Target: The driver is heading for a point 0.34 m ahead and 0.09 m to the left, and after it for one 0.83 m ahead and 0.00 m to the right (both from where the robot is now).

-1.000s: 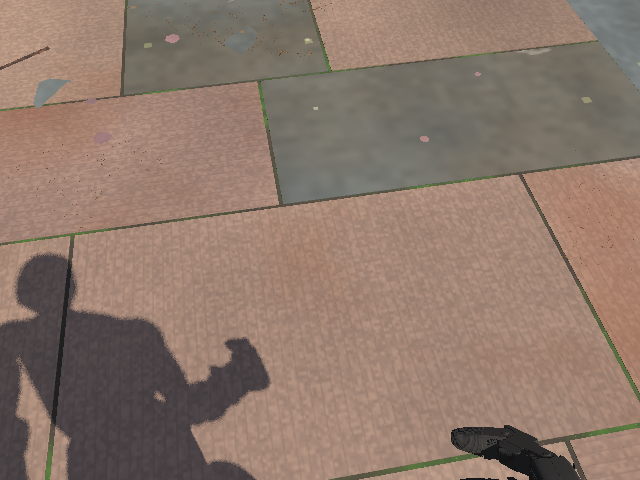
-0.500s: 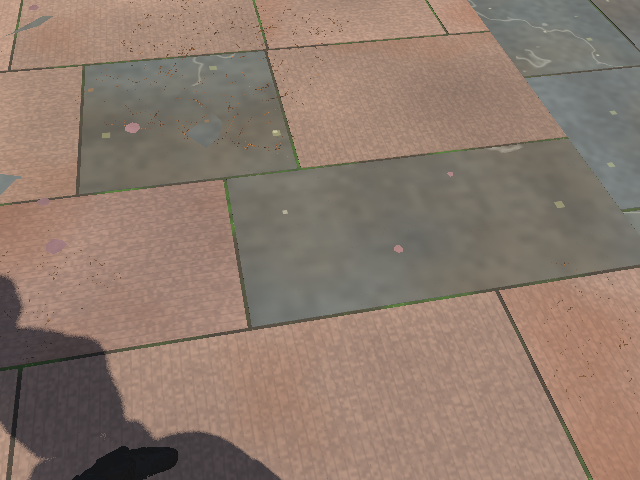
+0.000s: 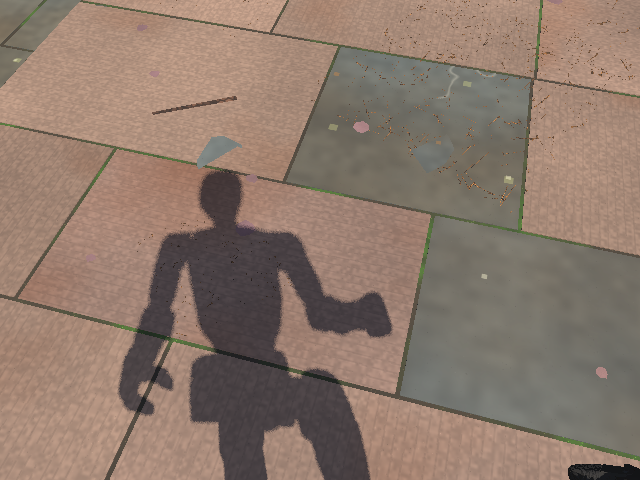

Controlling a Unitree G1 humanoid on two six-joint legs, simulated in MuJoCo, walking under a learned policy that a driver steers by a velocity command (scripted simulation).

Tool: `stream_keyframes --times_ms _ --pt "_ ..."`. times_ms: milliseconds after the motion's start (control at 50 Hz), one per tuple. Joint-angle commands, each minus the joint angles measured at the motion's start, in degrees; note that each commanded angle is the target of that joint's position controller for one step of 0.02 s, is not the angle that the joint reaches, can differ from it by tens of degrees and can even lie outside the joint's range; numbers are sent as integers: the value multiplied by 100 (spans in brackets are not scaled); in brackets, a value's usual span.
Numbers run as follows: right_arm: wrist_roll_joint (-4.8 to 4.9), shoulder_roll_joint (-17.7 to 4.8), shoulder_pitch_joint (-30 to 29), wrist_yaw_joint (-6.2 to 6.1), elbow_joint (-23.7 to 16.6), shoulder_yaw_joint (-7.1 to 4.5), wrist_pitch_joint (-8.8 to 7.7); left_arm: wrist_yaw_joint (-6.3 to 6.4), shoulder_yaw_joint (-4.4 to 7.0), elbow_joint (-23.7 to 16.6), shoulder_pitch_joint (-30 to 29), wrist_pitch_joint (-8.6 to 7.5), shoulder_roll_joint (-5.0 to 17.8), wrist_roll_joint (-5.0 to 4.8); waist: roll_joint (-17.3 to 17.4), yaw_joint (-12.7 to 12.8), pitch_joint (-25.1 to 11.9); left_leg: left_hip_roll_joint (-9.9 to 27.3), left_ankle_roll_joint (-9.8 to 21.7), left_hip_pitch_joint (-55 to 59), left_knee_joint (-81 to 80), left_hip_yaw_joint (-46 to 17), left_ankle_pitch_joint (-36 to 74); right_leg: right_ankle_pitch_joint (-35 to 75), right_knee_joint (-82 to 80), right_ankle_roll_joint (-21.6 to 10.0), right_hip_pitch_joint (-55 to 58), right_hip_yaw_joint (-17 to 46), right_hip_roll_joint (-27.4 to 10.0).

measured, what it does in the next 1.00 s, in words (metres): walks ahead, turning left: left foot, then right foot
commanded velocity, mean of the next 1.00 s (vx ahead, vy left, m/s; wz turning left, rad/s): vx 0.12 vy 0.00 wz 0.42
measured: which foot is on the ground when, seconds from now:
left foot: up 0.00-0.04, down 0.06-0.50, up 0.52-0.88, down 0.90-1.00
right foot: down 0.00-0.06, up 0.08-0.48, down 0.50-0.90, up 0.92-1.00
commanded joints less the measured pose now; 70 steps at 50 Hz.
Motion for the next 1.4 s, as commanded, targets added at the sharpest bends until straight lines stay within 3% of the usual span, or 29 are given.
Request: stream_keyframes --times_ms 20,40,60,80,100,120,180,220,420,480,500,520,540,580,620,780,840,880,900,920,940,980,1140,1280,1300,1320,1340,1360,1400 --pt "-43 -667 710 61 -302 -266 -2 80 268 -476 -569 30 1085 -142 -640 -677 -706 -356 319 1199 -555 270 -155 4700 979 -606 89 360 -1406" --pt "-55 -925 1279 -5 -141 -400 -16 69 227 -475 -453 63 927 -114 -345 -908 -1000 -606 505 2076 -1010 310 405 4316 1991 -380 -164 210 -1067" --pt "-84 -1508 1624 -165 -183 -553 3 21 125 -553 -143 58 669 137 729 -931 -1416 395 925 3440 -979 -1050 2963 2030 3669 33 -1449 111 -647" --pt "-186 -1882 1254 -216 -445 -505 -16 -53 -45 -725 360 30 254 368 1614 -333 -2052 1769 2214 4748 -859 -3435 4610 -2455 5591 400 -3271 744 369" --pt "-136 -1462 1286 -155 -577 -417 -25 -120 14 -689 100 16 664 179 823 -762 -2765 1738 2323 4666 -1311 -3602 3267 -2153 6017 326 -3457 1796 226" --pt "-86 -1241 908 -139 -635 -352 -53 -118 45 -806 -292 43 781 18 466 -690 -2130 1463 1998 4113 -1452 -3043 2360 -1615 5900 241 -3719 1812 40" --pt "-21 -940 313 -247 -694 -258 50 43 84 -789 -452 226 768 168 125 -287 -1155 752 1333 2211 -1805 -2194 873 -695 4819 255 -3177 1750 -256" --pt "-128 -998 256 -295 -758 -286 69 63 60 -788 -333 278 612 184 330 -203 -1189 569 1315 1813 -1868 -2047 958 -487 4351 304 -2826 1667 -97" --pt "-39 -1021 396 -431 -790 -336 232 9 33 -1014 -769 239 507 110 767 -484 -1079 330 1044 1760 -1792 -2798 -939 -117 2250 310 -2258 1860 206" --pt "52 -982 311 -438 -824 -323 306 -83 103 -933 -357 163 540 87 790 -238 -1026 103 790 1636 -1453 -2894 -769 457 753 71 -1374 1677 253" --pt "69 -823 448 -453 -823 -277 321 -82 190 -876 -35 163 790 140 429 -183 -1158 -199 513 1095 -1053 -2619 -1783 475 262 -174 -623 2061 -330" --pt "68 -507 575 -451 -860 -206 326 -44 280 -902 77 217 1202 254 -896 -304 -1076 -975 137 -114 378 -1492 -2971 -267 -178 -747 14 3340 -1593" --pt "66 -822 385 -424 -1060 -291 222 -81 321 -937 0 202 1343 417 -2001 -274 -660 -1107 -14 -943 1486 -969 -2905 -1062 -749 -1428 -559 4745 -2274" --pt "-1 -1169 519 -360 -828 -414 178 31 201 -1173 -593 148 842 230 -1340 -442 -389 -673 -180 -1035 2418 -968 -1900 -1444 -736 -1071 -661 3877 -1784" --pt "-33 -906 672 -314 -678 -354 194 107 147 -1171 -467 126 722 105 -1057 -368 -349 -541 -346 -1225 3044 -744 -1433 -1069 -732 -859 -401 3228 -1514" --pt "-55 -89 -3 -181 -830 14 -66 -38 121 -902 136 94 819 110 -1137 -71 -166 -313 -478 429 604 -45 -1118 1357 -698 -1046 -822 1791 -1079" --pt "5 -370 152 -151 -744 -80 -109 -129 174 -803 282 153 1054 -21 -1231 -161 -283 -507 -374 1333 -528 24 -919 1961 -255 -1082 -815 2089 -1230" --pt "-13 -541 611 -202 -571 -169 -116 -146 80 -748 283 161 817 -63 -997 -456 -497 -469 -141 2601 -1759 -126 138 1969 211 -704 -1068 2126 -1044" --pt "-101 -803 857 -288 -623 -221 -109 -172 -31 -785 337 110 505 71 -614 -534 -951 245 14 3599 -1636 -752 1380 1322 771 -293 -1437 1899 -690" --pt "-269 -1200 1156 -394 -686 -274 -37 -208 -187 -907 525 49 34 291 810 -487 -1508 1561 527 4778 -1042 -1723 3773 -1177 2078 153 -2555 1538 -164" --pt "-267 -1041 1276 -378 -478 -257 1 -133 -145 -936 571 76 210 60 1575 -571 -1761 1997 1295 4256 -1300 -2222 2993 -2134 2928 333 -2845 1559 -92" --pt "-145 -836 952 -361 -486 -215 -26 -22 99 -874 323 247 856 -49 959 -616 -1137 1561 1222 3704 -1598 -1774 1777 -1904 4348 417 -3409 1609 -163" --pt "-129 -619 7 -455 -316 -182 -56 -10 63 -1241 33 624 303 56 688 -309 -655 1291 1112 2385 -2064 -301 1027 -255 3445 471 -2648 1377 -373" --pt "117 -965 -37 -399 -100 -296 37 -268 170 -1586 73 664 539 39 529 -178 -718 1438 686 2382 -1249 0 566 495 1430 -128 -1496 853 -82" --pt "97 -818 254 -382 42 -269 47 -232 239 -1560 215 650 682 73 219 -184 -732 1197 357 2105 -754 256 -32 1049 964 -293 -983 960 43" --pt "-71 -547 461 -358 65 -200 55 -138 394 -1627 371 616 1236 82 -1076 -278 -765 606 -191 1207 705 873 -1212 2810 389 -672 -225 2275 -803" --pt "-254 -386 91 -381 -308 -96 56 -108 447 -1859 347 539 1735 190 -2347 -240 -766 -314 -646 -391 2318 628 -3569 4112 216 -1888 222 4309 -2115" --pt "-156 -666 -266 -409 -318 -179 49 -171 364 -1862 505 416 1442 287 -1547 137 -1193 -353 -602 -554 3196 -279 -3664 3573 31 -2258 153 4368 -2149" --pt "-45 -772 -156 -455 -165 -241 84 -140 276 -1864 -19 308 1195 154 -799 -207 -922 -144 -470 -608 3240 -514 -2693 2664 86 -1640 -158 3499 -1553"
Velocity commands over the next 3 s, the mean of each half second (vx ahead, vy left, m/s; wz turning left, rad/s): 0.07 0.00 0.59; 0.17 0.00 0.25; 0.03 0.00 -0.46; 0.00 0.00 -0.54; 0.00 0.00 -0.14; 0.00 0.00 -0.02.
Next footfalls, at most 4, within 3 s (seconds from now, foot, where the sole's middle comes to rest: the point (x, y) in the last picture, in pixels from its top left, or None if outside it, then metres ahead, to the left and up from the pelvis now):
0.06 left None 0.19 0.10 -0.77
0.50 right None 0.20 -0.12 -0.77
0.90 left None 0.18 0.18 -0.77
1.30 right None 0.27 -0.06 -0.77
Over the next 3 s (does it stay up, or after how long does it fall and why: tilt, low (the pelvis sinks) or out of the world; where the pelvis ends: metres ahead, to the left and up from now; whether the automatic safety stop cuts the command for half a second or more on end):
stays up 0.21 0.00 0.00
